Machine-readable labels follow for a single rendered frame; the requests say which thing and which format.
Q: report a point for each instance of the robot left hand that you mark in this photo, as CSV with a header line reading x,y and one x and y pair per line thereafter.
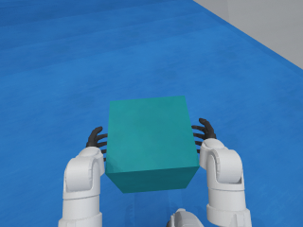
x,y
93,140

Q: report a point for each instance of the robot right thigh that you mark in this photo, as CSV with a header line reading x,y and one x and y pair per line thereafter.
x,y
184,219

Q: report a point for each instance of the right robot shin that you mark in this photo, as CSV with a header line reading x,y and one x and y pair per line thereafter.
x,y
181,209

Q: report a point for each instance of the robot right forearm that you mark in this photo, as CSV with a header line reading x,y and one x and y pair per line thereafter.
x,y
224,178

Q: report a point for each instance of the robot left forearm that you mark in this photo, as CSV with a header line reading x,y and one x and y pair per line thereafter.
x,y
81,189

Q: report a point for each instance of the carton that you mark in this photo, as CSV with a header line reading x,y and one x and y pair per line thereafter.
x,y
150,144

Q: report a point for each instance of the robot right hand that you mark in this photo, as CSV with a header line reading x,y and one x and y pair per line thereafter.
x,y
207,130

